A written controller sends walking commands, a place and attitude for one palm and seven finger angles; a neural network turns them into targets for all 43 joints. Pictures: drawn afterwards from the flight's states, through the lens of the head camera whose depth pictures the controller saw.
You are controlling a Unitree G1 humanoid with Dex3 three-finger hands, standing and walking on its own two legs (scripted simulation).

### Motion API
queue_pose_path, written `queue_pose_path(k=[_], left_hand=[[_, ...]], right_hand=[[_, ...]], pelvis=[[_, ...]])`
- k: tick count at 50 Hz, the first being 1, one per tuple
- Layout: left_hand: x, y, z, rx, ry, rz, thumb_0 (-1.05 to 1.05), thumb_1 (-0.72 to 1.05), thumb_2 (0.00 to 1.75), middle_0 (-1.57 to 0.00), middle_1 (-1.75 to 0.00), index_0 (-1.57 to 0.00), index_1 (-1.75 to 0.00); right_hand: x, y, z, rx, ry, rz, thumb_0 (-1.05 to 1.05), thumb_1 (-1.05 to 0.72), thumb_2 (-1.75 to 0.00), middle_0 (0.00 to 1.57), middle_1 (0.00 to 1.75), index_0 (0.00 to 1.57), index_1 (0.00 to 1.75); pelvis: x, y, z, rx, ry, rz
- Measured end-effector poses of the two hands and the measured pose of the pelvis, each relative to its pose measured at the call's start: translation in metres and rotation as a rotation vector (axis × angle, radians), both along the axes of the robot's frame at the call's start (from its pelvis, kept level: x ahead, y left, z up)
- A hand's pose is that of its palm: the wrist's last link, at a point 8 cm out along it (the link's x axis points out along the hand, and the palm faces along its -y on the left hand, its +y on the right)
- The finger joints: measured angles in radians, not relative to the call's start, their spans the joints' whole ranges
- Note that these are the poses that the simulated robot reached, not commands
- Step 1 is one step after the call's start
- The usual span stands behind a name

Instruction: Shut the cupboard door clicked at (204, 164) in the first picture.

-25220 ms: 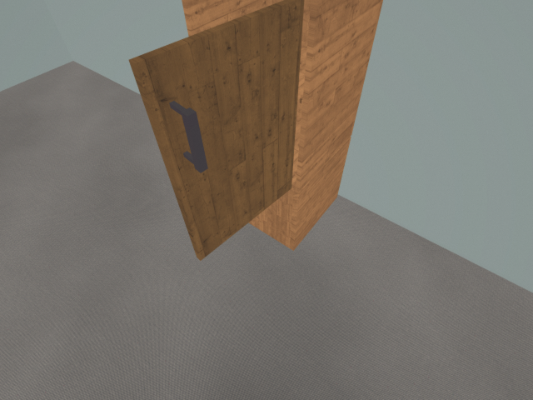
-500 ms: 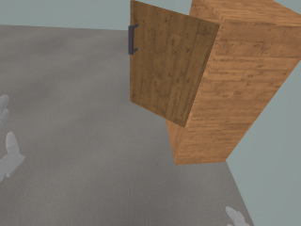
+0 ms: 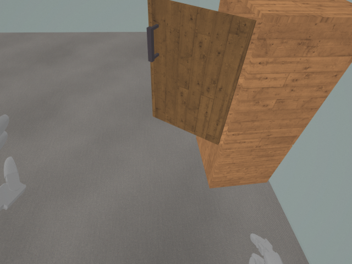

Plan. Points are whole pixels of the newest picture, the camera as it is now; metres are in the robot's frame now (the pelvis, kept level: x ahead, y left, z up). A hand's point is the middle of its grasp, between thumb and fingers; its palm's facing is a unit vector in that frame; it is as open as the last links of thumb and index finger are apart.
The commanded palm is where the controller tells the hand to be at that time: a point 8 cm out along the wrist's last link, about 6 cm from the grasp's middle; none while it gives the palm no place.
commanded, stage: stop stepping back and stand still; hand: left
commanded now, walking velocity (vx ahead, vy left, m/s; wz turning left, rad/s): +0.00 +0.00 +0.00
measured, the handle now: (153, 43) +0.88 +0.13 +0.09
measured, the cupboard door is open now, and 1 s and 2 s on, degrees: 53 53 53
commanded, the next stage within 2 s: let the arm hang, fingers relaxed in 0.38 s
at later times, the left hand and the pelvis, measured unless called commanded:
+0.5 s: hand (38, 179) +0.22 +0.25 +0.15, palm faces +0.40 -0.79 -0.46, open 7.4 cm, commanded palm none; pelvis +0.02 -0.01 +0.00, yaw +1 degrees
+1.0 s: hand out of the picture -0.04 +0.19 -0.17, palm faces +0.06 -0.98 -0.21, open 7.1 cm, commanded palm none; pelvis +0.00 +0.00 +0.00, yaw +2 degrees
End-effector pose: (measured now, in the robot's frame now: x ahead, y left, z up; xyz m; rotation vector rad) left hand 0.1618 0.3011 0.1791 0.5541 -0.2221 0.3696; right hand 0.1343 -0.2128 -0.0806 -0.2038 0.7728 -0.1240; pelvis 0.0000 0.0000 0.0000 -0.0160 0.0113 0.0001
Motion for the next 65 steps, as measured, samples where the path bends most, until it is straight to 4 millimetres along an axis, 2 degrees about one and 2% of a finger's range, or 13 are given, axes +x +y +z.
queue_pose_path(k=[12,17,24,26,29,31,34,37,39,45,52,58,65], left_hand=[[0.017,-0.013,-0.011,-0.059,0.016,0.041,0.01,0.89,0.9,-0.22,-0.3,-0.21,-0.3],[0.023,-0.015,-0.008,-0.043,0.004,0.03,0.01,0.89,0.9,-0.22,-0.3,-0.21,-0.3],[0.02,-0.011,-0.007,-0.031,0.023,0.034,0.01,0.89,0.9,-0.22,-0.3,-0.21,-0.3],[0.026,-0.008,-0.03,-0.052,0.104,0.021,0.01,0.89,0.9,-0.21,-0.3,-0.21,-0.3],[0.034,-0.003,-0.11,-0.169,0.43,0.046,0.0,0.9,0.9,-0.21,-0.3,-0.2,-0.3],[0.024,-0.01,-0.17,-0.261,0.67,0.068,0.0,0.9,0.9,-0.2,-0.29,-0.2,-0.29],[-0.014,-0.036,-0.248,-0.394,0.983,0.083,0.0,0.91,0.9,-0.2,-0.29,-0.2,-0.29],[-0.065,-0.07,-0.302,-0.522,1.231,0.085,0.01,0.91,0.9,-0.2,-0.29,-0.2,-0.29],[-0.098,-0.086,-0.32,-0.61,1.324,0.127,0.0,0.93,0.9,-0.21,-0.29,-0.2,-0.29],[-0.165,-0.068,-0.328,-0.647,1.467,0.265,-0.03,1.0,0.9,-0.21,-0.3,-0.21,-0.3],[-0.219,-0.058,-0.319,-0.628,1.614,0.352,-0.01,0.95,0.9,-0.21,-0.29,-0.2,-0.29],[-0.229,-0.062,-0.317,-0.632,1.636,0.357,0.0,0.92,0.9,-0.2,-0.29,-0.2,-0.29],[-0.213,-0.075,-0.322,-0.655,1.593,0.304,0.0,0.91,0.9,-0.2,-0.29,-0.2,-0.29]], right_hand=[[0.029,-0.044,0.0,-0.054,0.001,-0.058,0.01,-0.9,-0.9,0.2,0.3,0.2,0.3],[0.039,-0.047,0.006,-0.054,-0.027,-0.066,0.01,-0.9,-0.9,0.2,0.3,0.2,0.3],[0.042,-0.037,0.005,-0.034,-0.025,-0.052,0.01,-0.9,-0.9,0.2,0.3,0.2,0.3],[0.042,-0.034,-0.003,-0.008,-0.02,-0.004,0.01,-0.9,-0.9,0.2,0.3,0.2,0.3],[0.039,-0.034,-0.022,-0.001,0.047,0.062,0.01,-0.9,-0.9,0.2,0.3,0.2,0.3],[0.032,-0.034,-0.031,-0.002,0.092,0.064,0.01,-0.9,-0.9,0.2,0.3,0.2,0.3],[0.01,-0.035,-0.038,-0.012,0.168,0.04,0.01,-0.9,-0.9,0.2,0.3,0.2,0.3],[-0.024,-0.033,-0.042,-0.028,0.277,0.015,0.01,-0.9,-0.9,0.2,0.3,0.2,0.3],[-0.049,-0.032,-0.044,-0.038,0.365,-0.001,0.01,-0.9,-0.9,0.2,0.3,0.2,0.3],[-0.116,-0.023,-0.05,-0.03,0.591,-0.044,0.01,-0.9,-0.9,0.2,0.3,0.2,0.3],[-0.156,-0.005,-0.059,0.028,0.674,-0.099,0.01,-0.9,-0.9,0.2,0.3,0.2,0.3],[-0.165,0.01,-0.065,0.068,0.682,-0.113,0.01,-0.9,-0.9,0.2,0.3,0.2,0.3],[-0.161,0.019,-0.067,0.086,0.652,-0.119,0.0,-0.9,-0.9,0.2,0.3,0.2,0.3]], pelvis=[[0.022,-0.011,-0.003,0.003,0.004,0.0],[0.025,-0.013,-0.003,0.004,0.005,0.002],[0.025,-0.011,-0.002,0.002,0.009,0.003],[0.021,-0.008,-0.004,0.001,0.013,0.018],[0.013,-0.002,-0.008,0.002,0.015,0.035],[0.008,0.001,-0.01,0.006,0.011,0.038],[0.003,0.002,-0.011,0.014,-0.001,0.037],[0.001,0.001,-0.009,0.015,-0.014,0.036],[-0.001,0.0,-0.007,0.011,-0.018,0.04],[-0.003,-0.001,0.0,-0.002,-0.021,0.049],[-0.003,0.007,0.003,0.0,-0.032,0.033],[-0.005,0.012,0.003,0.004,-0.036,0.022],[-0.005,0.014,0.003,0.009,-0.037,0.015]])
